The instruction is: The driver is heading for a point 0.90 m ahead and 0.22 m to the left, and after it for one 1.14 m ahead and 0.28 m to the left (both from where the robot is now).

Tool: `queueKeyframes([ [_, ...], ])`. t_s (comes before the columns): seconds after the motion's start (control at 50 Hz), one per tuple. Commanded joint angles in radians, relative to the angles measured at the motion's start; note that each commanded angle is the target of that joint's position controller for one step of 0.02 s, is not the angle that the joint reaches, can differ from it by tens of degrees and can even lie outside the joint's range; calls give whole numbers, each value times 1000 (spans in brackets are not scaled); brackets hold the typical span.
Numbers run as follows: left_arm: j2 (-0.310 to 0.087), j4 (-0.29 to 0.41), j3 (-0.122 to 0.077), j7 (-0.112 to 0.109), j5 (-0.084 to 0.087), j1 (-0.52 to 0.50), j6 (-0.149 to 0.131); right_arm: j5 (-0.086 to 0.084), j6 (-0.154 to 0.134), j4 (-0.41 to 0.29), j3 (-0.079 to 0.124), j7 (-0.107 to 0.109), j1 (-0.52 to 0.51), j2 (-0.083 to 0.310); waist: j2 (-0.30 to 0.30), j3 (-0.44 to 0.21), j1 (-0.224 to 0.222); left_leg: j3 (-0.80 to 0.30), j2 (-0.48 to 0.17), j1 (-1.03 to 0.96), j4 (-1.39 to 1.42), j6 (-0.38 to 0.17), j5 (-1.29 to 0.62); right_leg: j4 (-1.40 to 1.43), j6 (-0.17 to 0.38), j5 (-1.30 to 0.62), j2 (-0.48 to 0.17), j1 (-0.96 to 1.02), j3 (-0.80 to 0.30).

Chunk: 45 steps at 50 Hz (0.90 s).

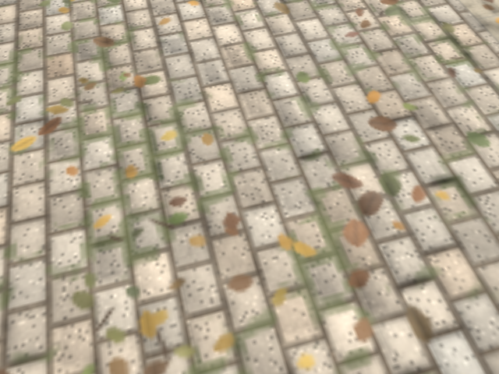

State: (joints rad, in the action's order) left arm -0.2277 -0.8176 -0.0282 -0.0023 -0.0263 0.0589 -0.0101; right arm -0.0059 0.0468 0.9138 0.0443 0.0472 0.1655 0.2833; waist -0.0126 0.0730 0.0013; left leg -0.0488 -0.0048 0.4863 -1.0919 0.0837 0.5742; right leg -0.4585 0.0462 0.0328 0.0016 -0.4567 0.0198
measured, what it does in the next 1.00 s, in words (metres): walks ahead: left foot, then right foot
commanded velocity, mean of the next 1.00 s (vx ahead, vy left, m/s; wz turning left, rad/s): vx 0.36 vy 0.00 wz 0.00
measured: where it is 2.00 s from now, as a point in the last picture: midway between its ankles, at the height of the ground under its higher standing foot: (246, 217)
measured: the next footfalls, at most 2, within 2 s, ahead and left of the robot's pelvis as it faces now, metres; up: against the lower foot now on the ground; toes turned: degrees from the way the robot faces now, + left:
left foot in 0.16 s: +0.02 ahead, +0.12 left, +0.00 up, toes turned +1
right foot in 0.68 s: +0.28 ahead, -0.15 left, +0.00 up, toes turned -3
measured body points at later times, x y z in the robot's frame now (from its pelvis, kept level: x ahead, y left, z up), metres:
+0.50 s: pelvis +0.06 +0.02 +0.03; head +0.06 +0.05 +0.48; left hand +0.21 +0.29 -0.10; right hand -0.01 -0.23 -0.10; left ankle -0.02 +0.12 -0.73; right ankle +0.19 -0.17 -0.66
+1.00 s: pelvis +0.30 -0.06 +0.02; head +0.32 -0.06 +0.47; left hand +0.30 +0.20 -0.12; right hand +0.46 -0.33 -0.09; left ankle +0.46 +0.11 -0.66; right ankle +0.24 -0.14 -0.73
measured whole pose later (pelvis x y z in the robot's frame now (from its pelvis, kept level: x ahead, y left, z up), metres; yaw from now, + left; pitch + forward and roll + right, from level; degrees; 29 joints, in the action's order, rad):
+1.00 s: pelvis +0.30 -0.06 +0.02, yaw +0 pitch +2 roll -2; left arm -0.22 -1.01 -0.05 0.01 0.00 0.35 -0.09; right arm -0.01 -0.08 0.87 0.08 0.00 0.13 0.27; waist -0.04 0.00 -0.05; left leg -0.02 -0.14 0.71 -0.83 -0.01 0.01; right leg -0.21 0.06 0.22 0.07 -0.03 0.06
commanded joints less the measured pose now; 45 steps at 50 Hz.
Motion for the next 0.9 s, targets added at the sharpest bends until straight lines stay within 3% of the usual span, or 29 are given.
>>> queueKeyframes([
  [0.02, -166, 57, -41, -28, 0, -35, 8, 5, 28, 14, 27, 22, 222, 63, 127, -262, 43, 27, -3, -126, -50, -6, -95, 181, 221, -126, -265, 94, -196],
  [0.06, -145, 38, -38, -34, 12, -66, 8, 13, 18, 15, 21, 14, 231, 37, 192, -265, 57, 64, -23, -217, 152, -30, -156, 241, 153, 297, -206, 38, -161],
  [0.1, -152, 1, -44, -37, 28, -35, 13, 20, 2, 27, 23, -6, 252, 44, 248, -247, 64, 121, 10, -341, 322, -57, -186, 270, 108, 493, -192, -7, -150],
  [0.14, -152, -5, -49, -39, 49, -43, 20, 31, -3, 64, 22, -22, 313, 36, 198, -161, 103, 180, 43, -403, 516, -116, -196, 219, 43, 644, -159, -62, -117],
  [0.16, -107, 5, -41, -38, 49, -45, 21, 42, -10, 75, 15, -28, 351, 38, 41, -111, 110, 34, -38, -395, 683, -166, -31, 15, -6, 661, -97, -114, -67],
  [0.18, 5, 2, -19, -22, 40, -11, 16, 30, -14, 55, 8, -25, 323, 66, -227, -90, 58, -293, -270, -399, 812, -228, 215, -393, -68, 575, 1, -276, 55],
  [0.2, -116, 56, -56, -19, 65, -97, -1, 42, -35, 18, 48, -35, 264, 239, -284, 62, 73, -643, -405, -185, 1067, -360, 481, -444, -35, 447, 17, -411, -70],
  [0.22, -196, 49, -83, -24, 82, -97, -16, 44, -67, -10, 49, -24, 153, 235, -207, 141, 19, -611, -390, -164, 1091, -331, 397, -497, -16, 317, -20, -429, -121],
  [0.24, -205, 20, -91, -25, 68, -49, -20, 34, -92, -11, 36, -19, 104, 181, -175, 125, -13, -494, -344, -205, 1055, -270, 227, -508, -12, 211, -26, -410, -126],
  [0.28, -166, -27, -93, -24, 32, -2, -19, 10, -114, 5, 26, -20, 142, 126, -138, 60, -6, -328, -279, -293, 1025, -216, 63, -535, -24, 118, -31, -378, -90],
  [0.32, -117, -40, -88, -18, 35, -7, -25, 3, -125, 44, 12, -21, 244, 66, -124, 24, 16, -236, -248, -379, 1015, -206, -63, -534, -26, 55, -36, -381, -60],
  [0.34, -103, -41, -86, -15, 39, -14, -28, 5, -126, 58, 10, -21, 286, 55, -124, 14, 28, -205, -240, -423, 1012, -207, -114, -516, -30, 37, -41, -393, -49],
  [0.42, -80, -25, -75, -5, 43, -74, -41, 12, -125, 72, 13, -14, 349, 72, -137, 5, 64, -142, -238, -489, 1020, -222, -221, -385, -60, -20, -59, -375, -26],
  [0.5, -71, 7, -56, 12, 53, -158, -60, 3, -121, 78, 27, -10, 370, 105, -142, 38, 104, -103, -251, -492, 1017, -243, -293, -200, -75, -26, -57, -299, 4],
  [0.58, -77, 29, -42, 32, 60, -194, -77, -11, -111, 96, 41, -16, 390, 114, -146, 70, 119, -80, -272, -508, 970, -260, -371, -84, -46, 61, -49, -218, 29],
  [0.62, -97, 31, -44, 38, 62, -162, -82, -20, -106, 100, 51, -20, 374, 126, -163, 64, 87, -84, -295, -505, 933, -252, -441, -37, -13, 105, -40, -123, 31],
  [0.66, -147, -19, -70, 34, 60, 17, -85, -25, -102, 84, 56, -21, 309, 132, -157, -26, -23, -33, -265, -457, 767, -221, -756, 5, 31, 92, 7, 145, 60],
  [0.68, -205, -74, -99, 26, 62, 198, -86, -19, -104, 70, 48, -22, 287, 109, -106, -154, -101, 30, -203, -365, 544, -185, -851, -1, 67, 85, -15, 411, 25],
  [0.7, -290, -108, -120, 13, 43, 377, -81, 4, -112, 28, 28, -26, 286, 49, 90, -332, -149, 94, -118, -76, 165, -129, -582, -5, 152, 183, -255, 759, -283],
  [0.72, -306, -120, -112, 22, 40, 405, -79, -3, -141, 14, 3, -29, 330, -44, 322, -418, -112, 11, 41, 198, -91, -99, -2, 165, 260, 375, -409, 894, -707],
  [0.74, -219, -111, -85, 24, 39, 335, -85, -32, -164, 10, 33, -34, 261, 63, 226, -304, -112, -76, -26, 295, -218, -118, -37, 201, 228, 423, -379, 792, -658],
  [0.76, -169, -93, -68, 24, 42, 250, -87, -43, -176, -8, 41, -39, 201, 97, 183, -192, -84, -46, -78, 323, -220, -141, -136, 209, 188, 352, -342, 663, -508],
  [0.78, -143, -77, -59, 28, 37, 179, -87, -35, -177, -5, 44, -33, 175, 88, 101, -141, -53, -25, -120, 274, -178, -144, -233, 236, 168, 263, -299, 536, -406],
  [0.8, -114, -70, -50, 32, 29, 140, -88, -23, -170, -7, 50, -30, 162, 76, 89, -93, -28, -19, -145, 236, -126, -141, -295, 265, 161, 179, -259, 439, -324],
  [0.82, -93, -77, -44, 33, 22, 129, -89, -20, -159, -5, 50, -31, 178, 54, 109, -85, -2, -20, -161, 182, -97, -139, -332, 287, 155, 124, -232, 380, -265],
  [0.86, -101, -97, -44, 28, 24, 155, -94, -18, -139, -10, 49, -32, 181, 22, 106, -62, 20, -5, -168, 169, -49, -125, -356, 314, 170, 3, -218, 327, -204],
  [0.9, -129, -113, -48, 17, 24, 186, -97, -8, -129, -41, 52, -31, 114, 30, 77, -31, 20, 4, -167, 223, 35, -102, -423, 331, 182, -89, -219, 316, -168],
])
Keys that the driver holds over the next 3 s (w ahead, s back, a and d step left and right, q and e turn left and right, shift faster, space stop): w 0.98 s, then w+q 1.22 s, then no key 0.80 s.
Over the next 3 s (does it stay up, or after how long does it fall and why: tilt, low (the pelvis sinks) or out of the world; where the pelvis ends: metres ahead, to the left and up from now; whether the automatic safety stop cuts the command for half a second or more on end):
stays up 1.15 0.23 0.00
